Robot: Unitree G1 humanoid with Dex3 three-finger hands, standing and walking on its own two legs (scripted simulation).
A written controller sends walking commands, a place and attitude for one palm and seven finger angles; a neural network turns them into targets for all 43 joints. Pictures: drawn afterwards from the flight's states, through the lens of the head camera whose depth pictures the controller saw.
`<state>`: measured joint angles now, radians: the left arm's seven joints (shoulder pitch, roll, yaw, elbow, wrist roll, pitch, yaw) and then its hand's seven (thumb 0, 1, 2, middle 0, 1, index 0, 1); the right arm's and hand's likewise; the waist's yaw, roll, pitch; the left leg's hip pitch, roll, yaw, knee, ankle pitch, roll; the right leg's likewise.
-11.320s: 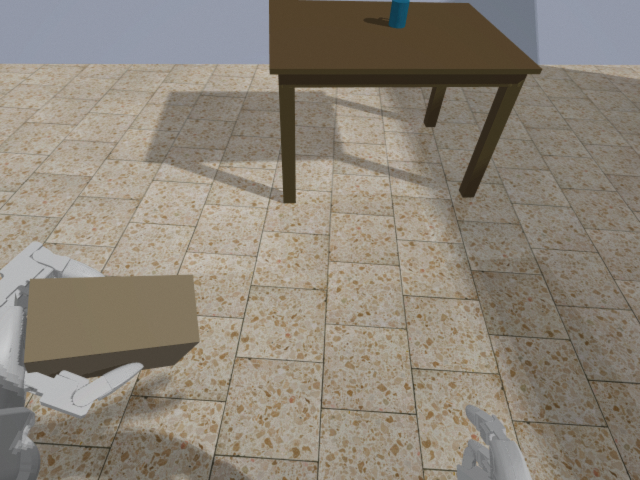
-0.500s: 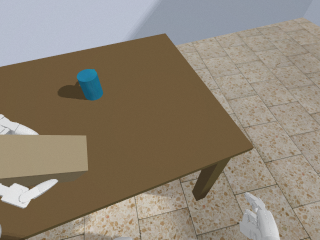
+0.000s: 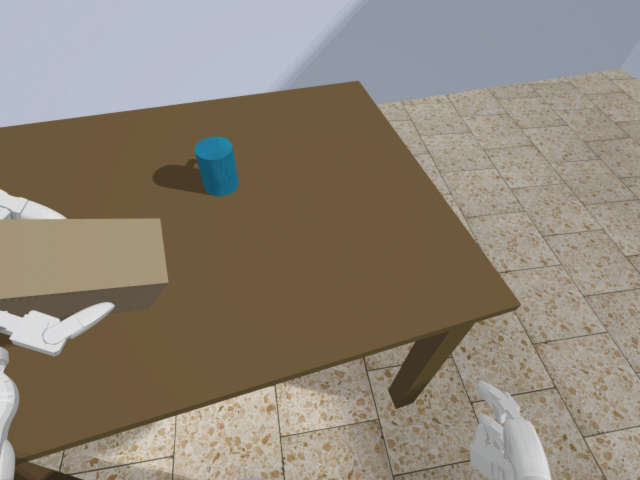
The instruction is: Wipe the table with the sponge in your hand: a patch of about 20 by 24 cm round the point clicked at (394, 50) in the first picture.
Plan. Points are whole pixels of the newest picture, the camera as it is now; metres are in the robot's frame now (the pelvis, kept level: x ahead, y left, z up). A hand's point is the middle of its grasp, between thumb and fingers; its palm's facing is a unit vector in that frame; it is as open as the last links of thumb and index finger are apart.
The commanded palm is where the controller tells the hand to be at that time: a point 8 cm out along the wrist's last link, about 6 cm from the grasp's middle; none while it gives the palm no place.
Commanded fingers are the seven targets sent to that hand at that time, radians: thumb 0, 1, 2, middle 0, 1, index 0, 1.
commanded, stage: come to a stop and stand still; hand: left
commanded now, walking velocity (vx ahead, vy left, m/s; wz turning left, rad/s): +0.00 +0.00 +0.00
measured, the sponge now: (109, 270) +0.26 +0.26 +0.15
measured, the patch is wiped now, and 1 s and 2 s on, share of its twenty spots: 0.00 0.00 0.00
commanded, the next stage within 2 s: look again from close up in 0.92 s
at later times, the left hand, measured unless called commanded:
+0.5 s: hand (49, 298) +0.22 +0.29 +0.16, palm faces +0.41 -0.83 -0.37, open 10.8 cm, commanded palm +0.16 +0.32 +0.17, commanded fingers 0.00 0.10 1.30 -1.20 -1.60 -1.20 -1.60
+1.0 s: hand (90, 275) +0.25 +0.27 +0.15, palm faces +0.35 -0.84 -0.42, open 10.8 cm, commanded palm +0.19 +0.30 +0.17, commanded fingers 0.00 0.10 1.30 -1.20 -1.60 -1.20 -1.60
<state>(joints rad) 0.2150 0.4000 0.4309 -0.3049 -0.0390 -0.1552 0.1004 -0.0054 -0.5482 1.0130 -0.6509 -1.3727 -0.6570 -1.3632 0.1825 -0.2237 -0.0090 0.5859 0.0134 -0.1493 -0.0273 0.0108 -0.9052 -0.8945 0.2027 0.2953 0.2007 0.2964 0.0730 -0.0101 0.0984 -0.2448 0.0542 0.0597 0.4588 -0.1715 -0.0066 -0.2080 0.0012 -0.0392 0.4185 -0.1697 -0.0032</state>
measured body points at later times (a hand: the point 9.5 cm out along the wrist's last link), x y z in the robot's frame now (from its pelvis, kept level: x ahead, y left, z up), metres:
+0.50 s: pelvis +0.01 +0.03 +0.00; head +0.04 +0.06 +0.45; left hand +0.19 +0.33 +0.18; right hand +0.19 -0.16 -0.08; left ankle +0.05 +0.12 -0.74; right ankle +0.04 -0.12 -0.74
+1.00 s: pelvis +0.04 +0.02 +0.00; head +0.07 +0.04 +0.45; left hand +0.23 +0.31 +0.17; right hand +0.22 -0.21 -0.07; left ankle +0.05 +0.12 -0.74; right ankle +0.04 -0.12 -0.74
